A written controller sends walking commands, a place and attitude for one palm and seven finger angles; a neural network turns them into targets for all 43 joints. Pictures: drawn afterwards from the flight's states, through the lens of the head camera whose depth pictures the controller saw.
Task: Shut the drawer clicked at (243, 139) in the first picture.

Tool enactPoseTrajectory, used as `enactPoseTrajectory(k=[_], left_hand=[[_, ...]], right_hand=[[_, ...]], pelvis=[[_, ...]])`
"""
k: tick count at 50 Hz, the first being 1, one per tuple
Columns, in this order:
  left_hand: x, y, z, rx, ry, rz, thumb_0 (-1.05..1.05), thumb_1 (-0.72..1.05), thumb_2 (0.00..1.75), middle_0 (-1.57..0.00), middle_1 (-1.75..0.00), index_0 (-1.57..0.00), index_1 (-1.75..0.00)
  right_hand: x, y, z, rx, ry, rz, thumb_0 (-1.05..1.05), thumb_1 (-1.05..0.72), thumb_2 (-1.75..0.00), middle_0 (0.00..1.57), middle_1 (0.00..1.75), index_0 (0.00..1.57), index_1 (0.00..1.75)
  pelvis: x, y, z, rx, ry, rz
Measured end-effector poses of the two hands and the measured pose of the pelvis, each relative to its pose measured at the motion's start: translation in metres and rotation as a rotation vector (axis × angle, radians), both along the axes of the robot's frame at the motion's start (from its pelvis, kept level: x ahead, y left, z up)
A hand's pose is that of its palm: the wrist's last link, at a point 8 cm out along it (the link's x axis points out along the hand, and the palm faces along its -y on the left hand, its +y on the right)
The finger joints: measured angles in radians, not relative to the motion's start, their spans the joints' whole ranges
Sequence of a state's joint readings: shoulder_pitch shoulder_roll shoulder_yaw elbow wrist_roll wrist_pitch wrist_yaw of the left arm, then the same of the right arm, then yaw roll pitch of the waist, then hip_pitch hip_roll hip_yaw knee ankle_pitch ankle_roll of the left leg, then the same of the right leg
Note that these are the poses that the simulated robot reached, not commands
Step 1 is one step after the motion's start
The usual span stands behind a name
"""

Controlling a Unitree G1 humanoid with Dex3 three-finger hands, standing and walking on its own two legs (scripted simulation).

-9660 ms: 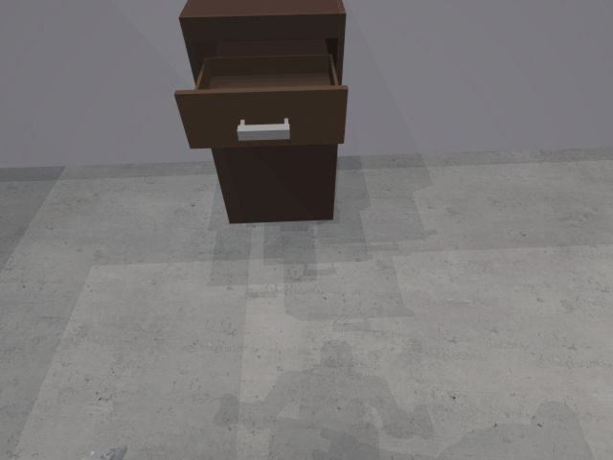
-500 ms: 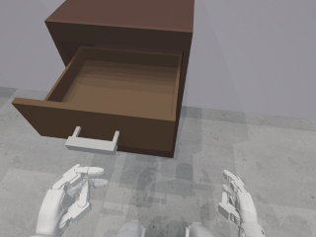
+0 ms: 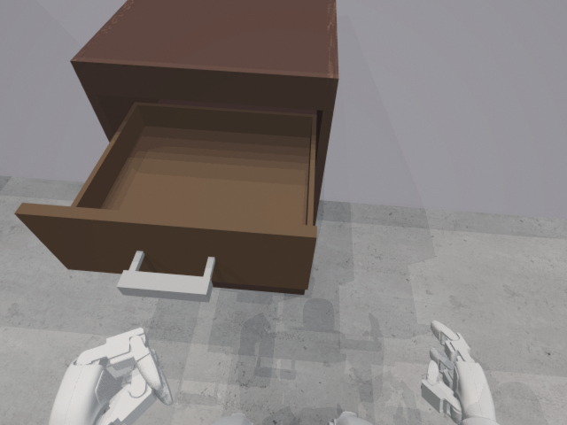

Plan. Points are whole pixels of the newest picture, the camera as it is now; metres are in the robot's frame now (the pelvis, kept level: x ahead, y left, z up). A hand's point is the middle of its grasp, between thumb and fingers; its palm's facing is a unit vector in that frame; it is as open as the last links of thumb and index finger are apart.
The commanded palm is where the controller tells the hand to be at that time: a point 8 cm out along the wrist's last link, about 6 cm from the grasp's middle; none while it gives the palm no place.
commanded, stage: raise the hand and make a fist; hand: left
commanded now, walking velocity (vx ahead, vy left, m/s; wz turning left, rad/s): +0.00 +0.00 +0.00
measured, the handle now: (170, 272) +0.33 +0.20 +0.01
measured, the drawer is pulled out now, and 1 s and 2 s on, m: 0.29 0.29 0.29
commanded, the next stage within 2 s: bring the fist close to the handle in 0.78 s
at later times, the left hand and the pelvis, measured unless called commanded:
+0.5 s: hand (130, 393) +0.15 +0.17 +0.10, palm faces +0.04 -1.00 -0.06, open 3.3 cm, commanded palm +0.09 +0.22 +0.11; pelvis +0.01 +0.00 +0.01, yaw +1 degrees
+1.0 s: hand (130, 394) +0.15 +0.17 +0.10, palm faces +0.05 -1.00 -0.06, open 3.3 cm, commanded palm +0.11 +0.22 +0.10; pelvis +0.01 +0.00 +0.01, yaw +1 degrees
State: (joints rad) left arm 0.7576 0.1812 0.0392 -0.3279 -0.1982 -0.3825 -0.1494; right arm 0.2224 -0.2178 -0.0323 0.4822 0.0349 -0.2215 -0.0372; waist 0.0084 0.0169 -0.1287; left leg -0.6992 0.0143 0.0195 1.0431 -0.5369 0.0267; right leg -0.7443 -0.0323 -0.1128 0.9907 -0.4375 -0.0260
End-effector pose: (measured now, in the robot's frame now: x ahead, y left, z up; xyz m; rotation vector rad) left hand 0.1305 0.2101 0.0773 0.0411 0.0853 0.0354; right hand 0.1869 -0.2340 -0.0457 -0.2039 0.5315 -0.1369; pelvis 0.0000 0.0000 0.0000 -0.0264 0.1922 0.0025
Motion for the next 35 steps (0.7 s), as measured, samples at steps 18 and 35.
enactPoseTrajectory(k=[18, 35], left_hand=[[-0.005, 0.007, 0.027, 0.020, -0.002, 0.008, 0.01, 0.90, 0.90, -1.39, -1.58, -1.39, -1.59], [-0.013, 0.012, 0.028, 0.031, 0.004, 0.020, 0.01, 0.90, 0.90, -1.40, -1.60, -1.40, -1.60]], right_hand=[[0.025, 0.036, 0.009, 0.079, -0.040, 0.092, 0.01, -0.91, -0.89, 0.21, 0.30, 0.21, 0.30], [0.010, 0.009, 0.013, 0.034, -0.042, 0.036, 0.01, -0.91, -0.89, 0.20, 0.30, 0.20, 0.30]], pelvis=[[0.011, 0.001, 0.010, -0.008, -0.030, 0.016], [0.009, -0.004, 0.014, -0.005, -0.050, 0.010]])
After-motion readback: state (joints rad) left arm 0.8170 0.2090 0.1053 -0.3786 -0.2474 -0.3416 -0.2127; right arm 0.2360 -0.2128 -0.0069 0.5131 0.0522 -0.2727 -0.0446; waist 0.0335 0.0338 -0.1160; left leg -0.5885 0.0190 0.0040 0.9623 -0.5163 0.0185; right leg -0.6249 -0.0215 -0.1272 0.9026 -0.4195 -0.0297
